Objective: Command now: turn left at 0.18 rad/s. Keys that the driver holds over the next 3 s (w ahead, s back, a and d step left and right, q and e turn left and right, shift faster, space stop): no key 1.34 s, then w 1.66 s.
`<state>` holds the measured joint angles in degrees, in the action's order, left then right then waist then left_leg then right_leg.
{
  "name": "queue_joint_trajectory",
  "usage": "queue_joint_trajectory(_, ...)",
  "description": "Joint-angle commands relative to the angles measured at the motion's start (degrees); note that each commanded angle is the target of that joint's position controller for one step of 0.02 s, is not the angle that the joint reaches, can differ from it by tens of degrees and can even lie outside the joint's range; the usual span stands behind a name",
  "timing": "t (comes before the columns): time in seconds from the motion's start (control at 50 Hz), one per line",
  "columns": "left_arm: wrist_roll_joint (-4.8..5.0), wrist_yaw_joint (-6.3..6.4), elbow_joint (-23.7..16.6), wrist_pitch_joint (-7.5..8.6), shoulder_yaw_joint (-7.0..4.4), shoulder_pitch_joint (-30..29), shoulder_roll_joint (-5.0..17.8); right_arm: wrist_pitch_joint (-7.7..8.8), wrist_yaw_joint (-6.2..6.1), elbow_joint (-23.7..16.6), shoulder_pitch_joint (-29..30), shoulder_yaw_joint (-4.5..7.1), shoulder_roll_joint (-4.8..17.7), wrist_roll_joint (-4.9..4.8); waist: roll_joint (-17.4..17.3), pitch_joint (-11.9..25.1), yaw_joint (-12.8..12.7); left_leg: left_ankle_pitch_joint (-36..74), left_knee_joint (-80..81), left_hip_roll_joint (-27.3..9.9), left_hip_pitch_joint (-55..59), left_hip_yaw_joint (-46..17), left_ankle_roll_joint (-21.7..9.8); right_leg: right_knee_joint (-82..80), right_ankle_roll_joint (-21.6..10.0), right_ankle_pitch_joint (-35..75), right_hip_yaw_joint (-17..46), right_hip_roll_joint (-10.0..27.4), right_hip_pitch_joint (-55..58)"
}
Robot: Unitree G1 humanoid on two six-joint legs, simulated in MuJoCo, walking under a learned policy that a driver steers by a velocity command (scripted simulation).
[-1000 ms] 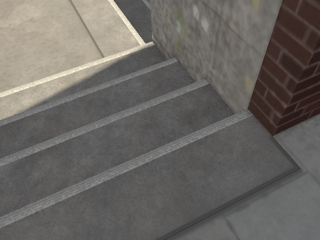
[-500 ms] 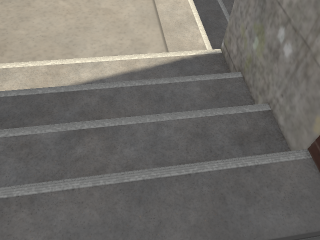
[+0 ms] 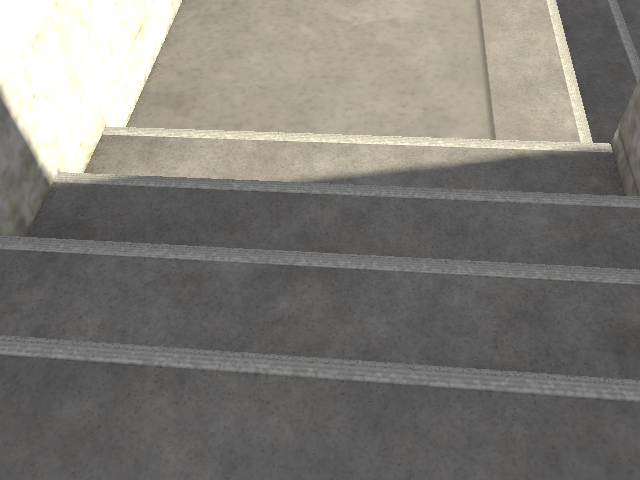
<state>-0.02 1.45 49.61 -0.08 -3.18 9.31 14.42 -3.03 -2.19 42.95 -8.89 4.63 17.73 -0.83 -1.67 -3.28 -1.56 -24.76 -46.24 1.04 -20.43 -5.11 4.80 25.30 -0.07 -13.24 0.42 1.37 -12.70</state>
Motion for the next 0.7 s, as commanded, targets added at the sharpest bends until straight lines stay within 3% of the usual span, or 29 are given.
queue_joint_trajectory(0.02, 0.68, -0.12, -2.40, 0.25, -2.25, -1.46, 11.58, 0.92, 0.27, -3.09, 0.35, 0.45, 3.61, -0.12, 12.91, 6.24, 0.13, 5.77, 14.68, 0.08, 5.78, 4.78, -0.55, -4.30, -11.65, 23.90, 9.70, 11.27, 5.62)
queue_joint_trajectory(0.06, 1.41, -0.35, -1.22, 0.45, -1.60, 0.20, 10.19, 0.96, 0.55, -1.29, -2.55, 0.69, 4.35, 0.31, 10.24, 5.57, 1.73, 18.35, 28.86, -0.16, 14.46, 4.38, -3.45, -2.69, -8.09, 20.50, 8.72, 9.79, 2.01)
queue_joint_trajectory(0.08, 0.35, -0.72, -1.01, 1.08, -0.97, 1.68, 8.73, 0.90, 0.21, -1.56, -3.08, 1.05, 6.99, 0.71, 5.29, 7.80, 0.76, 28.65, 27.43, -5.40, 21.37, -1.82, -5.47, -0.23, -4.19, 14.29, 6.90, 7.99, -2.30)
queue_joint_trajectory(0.1, -1.16, -1.35, -1.27, 1.97, -0.25, 3.79, 6.04, 0.55, -0.11, -1.65, -1.70, 1.62, 10.57, 1.24, -6.27, 9.19, -2.64, 37.04, 23.73, -11.61, 22.02, -7.63, -10.09, 2.42, -0.34, 2.16, 1.16, 2.49, -5.34)
queue_joint_trajectory(0.12, -1.31, -1.20, -1.28, 1.97, 0.11, 0.86, 5.67, 0.97, 0.72, -1.73, 0.65, 0.24, 5.50, 1.69, -6.97, 9.09, -1.20, 28.51, 24.85, -12.52, 14.33, -8.19, -13.05, 0.34, 2.01, -2.14, 0.44, 2.10, -0.06)
queue_joint_trajectory(0.14, -1.24, -1.12, -1.09, 1.76, -0.13, -1.32, 7.07, 1.54, 1.36, -1.65, 2.03, -0.37, 3.16, 1.99, -4.96, 6.90, -0.63, 20.32, 25.62, -9.47, 12.18, -6.54, -11.53, -0.16, 2.94, 1.21, 0.21, 1.86, 1.55)
queue_joint_trajectory(0.16, -1.06, -0.88, -0.55, 1.51, -0.29, -2.21, 7.49, 2.00, 1.52, -0.82, 1.39, -0.31, 3.43, 2.24, -4.38, 5.69, 0.18, 17.11, 25.90, -7.36, 11.05, -5.14, -9.71, 0.26, 3.18, 3.20, -0.40, 1.51, 1.90)
queue_joint_trajectory(0.22, -0.73, -0.24, 0.88, 0.72, -0.45, -0.62, 8.03, 3.22, 1.48, 1.02, 0.19, -0.53, 4.08, 1.70, -4.65, 2.64, -0.20, 17.51, 26.18, -6.22, 8.56, -4.43, -8.02, -0.48, 2.95, 5.42, 0.08, 1.95, 2.42)
queue_joint_trajectory(0.42, -0.39, 0.31, 5.99, 0.71, -0.54, 0.80, 7.80, 3.48, 1.08, 5.48, -0.42, -1.17, 3.12, 1.28, 0.16, 2.48, 0.24, 19.96, 25.17, -4.50, 9.54, -2.72, -7.90, -1.90, 3.42, 7.31, -0.22, 2.23, 3.52)
queue_joint_trajectory(0.7, -0.09, 1.05, 10.05, 0.52, -0.15, 3.15, 7.29, 3.21, 0.75, 11.45, -2.24, -1.71, 2.54, 0.98, 1.09, 2.43, 0.50, 21.72, 23.96, -2.45, 9.74, 0.13, -7.13, -1.70, 2.86, 8.12, -0.75, 1.92, 3.47)
